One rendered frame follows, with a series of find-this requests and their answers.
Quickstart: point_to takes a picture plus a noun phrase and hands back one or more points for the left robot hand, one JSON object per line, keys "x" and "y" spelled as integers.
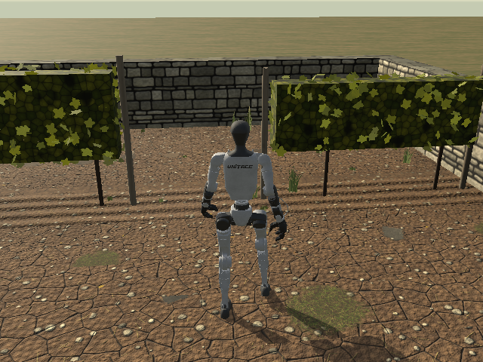
{"x": 210, "y": 207}

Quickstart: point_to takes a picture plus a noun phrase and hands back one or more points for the robot thigh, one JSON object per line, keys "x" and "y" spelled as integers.
{"x": 223, "y": 226}
{"x": 259, "y": 221}

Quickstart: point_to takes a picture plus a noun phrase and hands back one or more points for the right robot thigh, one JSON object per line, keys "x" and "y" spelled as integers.
{"x": 259, "y": 221}

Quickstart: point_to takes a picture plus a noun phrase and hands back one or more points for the right robot upper arm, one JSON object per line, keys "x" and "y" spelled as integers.
{"x": 265, "y": 161}

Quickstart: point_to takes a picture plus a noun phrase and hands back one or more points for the left robot upper arm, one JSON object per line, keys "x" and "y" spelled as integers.
{"x": 213, "y": 172}

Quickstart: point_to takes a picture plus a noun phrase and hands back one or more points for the right robot hand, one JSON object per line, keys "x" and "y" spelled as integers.
{"x": 282, "y": 229}

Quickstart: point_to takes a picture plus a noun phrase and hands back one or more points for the robot left forearm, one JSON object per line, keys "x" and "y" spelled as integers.
{"x": 207, "y": 196}

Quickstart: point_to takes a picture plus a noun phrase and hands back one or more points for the robot right forearm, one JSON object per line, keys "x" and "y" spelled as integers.
{"x": 275, "y": 206}

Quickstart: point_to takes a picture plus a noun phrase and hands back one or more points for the left robot thigh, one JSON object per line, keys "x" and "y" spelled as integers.
{"x": 223, "y": 226}

